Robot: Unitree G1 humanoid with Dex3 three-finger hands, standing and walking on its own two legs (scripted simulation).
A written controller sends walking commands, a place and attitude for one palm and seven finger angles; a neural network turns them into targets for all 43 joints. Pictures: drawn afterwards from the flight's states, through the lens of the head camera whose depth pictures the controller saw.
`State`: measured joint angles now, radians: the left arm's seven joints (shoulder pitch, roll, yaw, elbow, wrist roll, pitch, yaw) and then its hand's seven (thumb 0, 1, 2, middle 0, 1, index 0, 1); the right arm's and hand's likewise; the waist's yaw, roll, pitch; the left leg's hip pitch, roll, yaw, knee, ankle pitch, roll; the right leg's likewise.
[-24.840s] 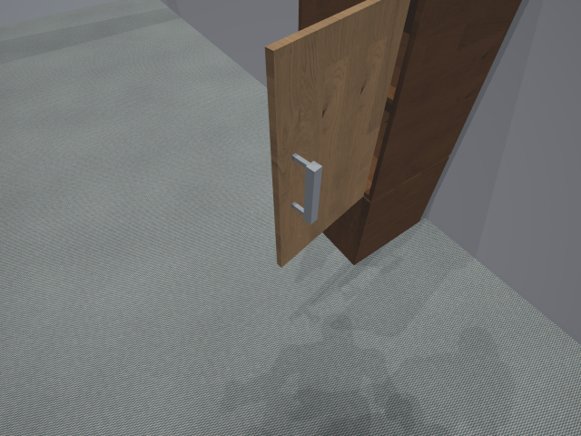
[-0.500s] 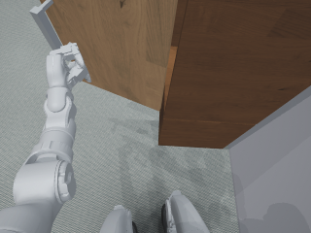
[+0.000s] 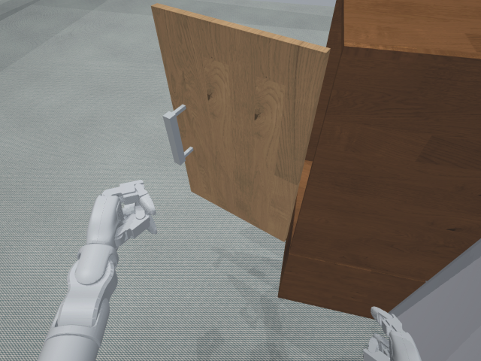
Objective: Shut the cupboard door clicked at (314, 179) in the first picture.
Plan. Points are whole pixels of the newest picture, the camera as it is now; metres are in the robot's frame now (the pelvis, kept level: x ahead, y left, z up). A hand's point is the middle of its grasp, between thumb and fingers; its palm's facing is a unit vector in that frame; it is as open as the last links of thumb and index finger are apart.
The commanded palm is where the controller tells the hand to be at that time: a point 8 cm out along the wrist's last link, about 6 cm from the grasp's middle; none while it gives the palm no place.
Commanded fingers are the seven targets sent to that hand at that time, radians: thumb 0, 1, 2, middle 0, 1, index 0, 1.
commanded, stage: draw the hand back to the body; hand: left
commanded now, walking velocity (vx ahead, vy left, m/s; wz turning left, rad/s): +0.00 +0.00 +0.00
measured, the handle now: (180, 135) +0.65 +0.19 -0.03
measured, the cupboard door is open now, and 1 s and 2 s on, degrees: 70 70 70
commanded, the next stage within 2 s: step back with the hand held close in 0.94 s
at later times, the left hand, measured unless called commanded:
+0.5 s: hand (25, 256) +0.21 +0.26 +0.17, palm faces +0.46 -0.80 -0.39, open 5.6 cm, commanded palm +0.15 +0.29 +0.19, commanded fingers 0.00 0.90 0.90 -0.25 -0.36 -0.25 -0.36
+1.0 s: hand (18, 276) +0.18 +0.24 +0.19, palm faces +0.48 -0.77 -0.41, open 7.4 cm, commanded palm +0.13 +0.27 +0.20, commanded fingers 0.00 0.90 0.90 -0.20 -0.30 -0.20 -0.30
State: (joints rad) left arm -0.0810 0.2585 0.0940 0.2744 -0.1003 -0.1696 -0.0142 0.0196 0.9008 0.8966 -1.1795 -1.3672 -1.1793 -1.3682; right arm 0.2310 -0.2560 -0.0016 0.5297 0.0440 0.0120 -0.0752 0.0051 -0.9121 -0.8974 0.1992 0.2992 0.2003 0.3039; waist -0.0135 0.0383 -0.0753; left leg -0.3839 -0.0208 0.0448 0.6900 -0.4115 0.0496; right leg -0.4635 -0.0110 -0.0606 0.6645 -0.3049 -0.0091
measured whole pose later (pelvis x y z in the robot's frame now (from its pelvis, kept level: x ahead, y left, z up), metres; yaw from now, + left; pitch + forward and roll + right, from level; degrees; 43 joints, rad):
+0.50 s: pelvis +0.01 -0.01 +0.02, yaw +2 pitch -4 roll -1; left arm 0.39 0.34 0.29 -0.31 -0.07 -0.04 0.11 0.02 0.90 0.90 -0.53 -0.65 -0.53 -0.65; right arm 0.21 -0.22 0.04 0.61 0.00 -0.05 -0.07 0.01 -0.91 -0.90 0.20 0.30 0.20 0.30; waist 0.07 0.09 0.00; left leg -0.04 -0.02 0.01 0.40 -0.29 0.04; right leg -0.11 0.00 -0.09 0.39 -0.21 -0.01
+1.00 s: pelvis -0.01 -0.03 +0.02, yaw +1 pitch -6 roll +0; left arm 0.45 0.34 0.34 -0.35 -0.06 -0.11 0.12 0.02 0.89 0.90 -0.22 -0.31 -0.22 -0.31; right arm 0.21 -0.23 0.01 0.66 0.00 -0.13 -0.09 0.01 -0.91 -0.90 0.20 0.30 0.20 0.30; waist 0.06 0.09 0.02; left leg -0.03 0.00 0.02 0.40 -0.27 0.01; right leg -0.11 0.02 -0.08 0.39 -0.19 -0.04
